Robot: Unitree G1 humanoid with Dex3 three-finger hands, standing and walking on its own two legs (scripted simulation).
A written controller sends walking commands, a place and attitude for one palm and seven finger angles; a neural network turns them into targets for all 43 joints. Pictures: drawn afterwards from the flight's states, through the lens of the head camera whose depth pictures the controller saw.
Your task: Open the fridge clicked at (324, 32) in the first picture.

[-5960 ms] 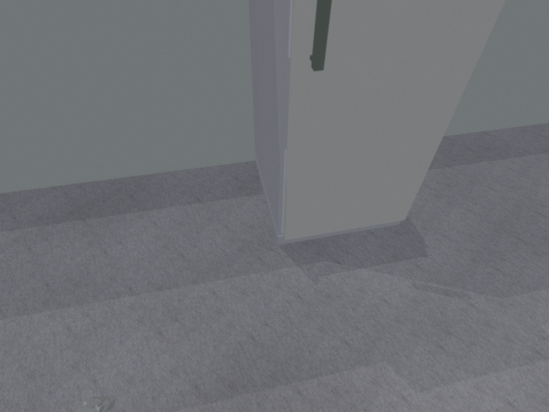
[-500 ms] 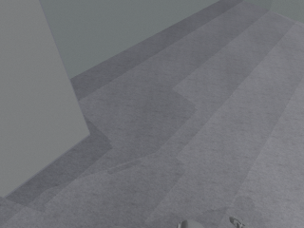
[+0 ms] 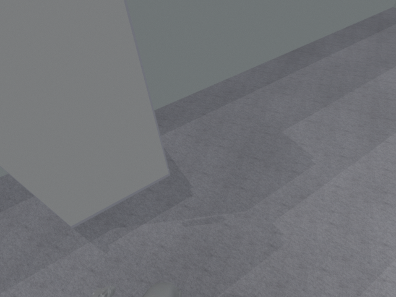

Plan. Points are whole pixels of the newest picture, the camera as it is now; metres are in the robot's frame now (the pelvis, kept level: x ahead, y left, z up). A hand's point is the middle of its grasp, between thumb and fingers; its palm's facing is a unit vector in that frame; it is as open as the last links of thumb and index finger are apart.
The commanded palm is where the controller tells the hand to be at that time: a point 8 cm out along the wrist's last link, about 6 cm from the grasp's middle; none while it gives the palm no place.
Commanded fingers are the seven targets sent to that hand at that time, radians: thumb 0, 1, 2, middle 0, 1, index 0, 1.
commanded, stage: turn to face it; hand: left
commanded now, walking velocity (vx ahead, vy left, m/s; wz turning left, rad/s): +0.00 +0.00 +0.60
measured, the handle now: out of the picture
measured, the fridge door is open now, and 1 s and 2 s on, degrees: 0 0 0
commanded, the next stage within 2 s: take the last steps up to it in 0.86 s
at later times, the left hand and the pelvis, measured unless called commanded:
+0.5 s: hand out of the picture +0.01 +0.30 -0.17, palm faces +0.30 -0.92 -0.25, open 7.4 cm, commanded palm none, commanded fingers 0.00 0.90 0.90 -0.20 -0.30 -0.20 -0.30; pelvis -0.02 +0.07 +0.00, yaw +16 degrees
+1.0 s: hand out of the picture -0.05 +0.20 -0.14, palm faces +0.48 -0.84 -0.27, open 7.3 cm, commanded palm none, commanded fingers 0.00 0.90 0.90 -0.20 -0.30 -0.20 -0.30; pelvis -0.02 -0.01 +0.00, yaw +28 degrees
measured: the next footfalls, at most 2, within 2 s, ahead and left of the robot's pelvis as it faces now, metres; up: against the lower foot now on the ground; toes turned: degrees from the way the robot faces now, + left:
left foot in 0.22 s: +0.03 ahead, +0.16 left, +0.00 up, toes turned +14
right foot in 0.78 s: +0.06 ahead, -0.07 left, +0.00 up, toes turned +21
